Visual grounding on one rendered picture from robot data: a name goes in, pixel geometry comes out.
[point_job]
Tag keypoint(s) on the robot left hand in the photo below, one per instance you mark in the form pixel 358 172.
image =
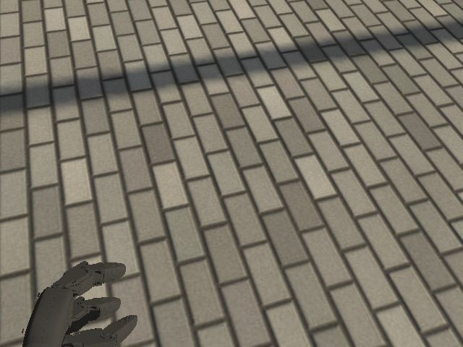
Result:
pixel 56 313

